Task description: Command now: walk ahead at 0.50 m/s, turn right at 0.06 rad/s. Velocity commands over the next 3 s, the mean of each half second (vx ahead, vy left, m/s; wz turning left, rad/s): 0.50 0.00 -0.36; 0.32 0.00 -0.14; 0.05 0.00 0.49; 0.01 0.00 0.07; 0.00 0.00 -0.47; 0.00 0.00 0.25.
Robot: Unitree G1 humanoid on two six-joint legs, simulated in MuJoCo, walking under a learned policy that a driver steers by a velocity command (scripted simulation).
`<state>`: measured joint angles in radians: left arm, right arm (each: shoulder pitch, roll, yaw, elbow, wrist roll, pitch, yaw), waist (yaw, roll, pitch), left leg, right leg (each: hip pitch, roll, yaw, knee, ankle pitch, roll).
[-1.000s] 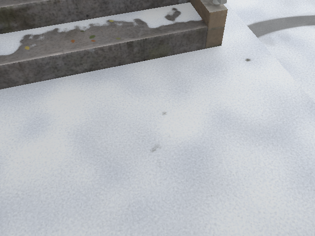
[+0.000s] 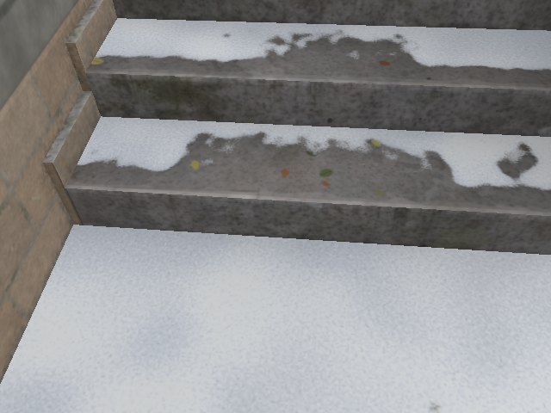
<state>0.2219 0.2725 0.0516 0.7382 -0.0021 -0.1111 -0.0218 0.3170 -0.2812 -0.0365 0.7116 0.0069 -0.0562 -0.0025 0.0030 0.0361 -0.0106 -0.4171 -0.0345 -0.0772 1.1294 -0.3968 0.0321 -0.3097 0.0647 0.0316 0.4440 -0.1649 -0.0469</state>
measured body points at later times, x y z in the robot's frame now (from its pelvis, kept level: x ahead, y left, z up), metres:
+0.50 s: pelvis +0.24 +0.03 +0.01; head +0.25 +0.04 +0.45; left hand +0.40 +0.28 -0.11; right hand +0.29 -0.26 -0.09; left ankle +0.26 +0.14 -0.74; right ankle +0.20 -0.11 -0.65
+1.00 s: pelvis +0.39 -0.07 +0.01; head +0.42 -0.10 +0.45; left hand +0.58 +0.12 -0.10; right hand +0.36 -0.33 -0.14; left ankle +0.42 +0.07 -0.66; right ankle +0.42 -0.16 -0.74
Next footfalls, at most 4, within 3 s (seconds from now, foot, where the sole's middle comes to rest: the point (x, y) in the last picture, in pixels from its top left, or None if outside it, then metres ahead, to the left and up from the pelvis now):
0.30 left None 0.30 0.13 -0.78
0.76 right None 0.45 -0.18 -0.78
1.28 left None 0.47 0.04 -0.78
1.78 right None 0.48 -0.19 -0.78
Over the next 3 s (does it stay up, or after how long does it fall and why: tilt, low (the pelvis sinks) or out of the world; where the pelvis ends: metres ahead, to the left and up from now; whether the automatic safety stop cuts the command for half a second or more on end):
stays up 0.42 -0.12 0.00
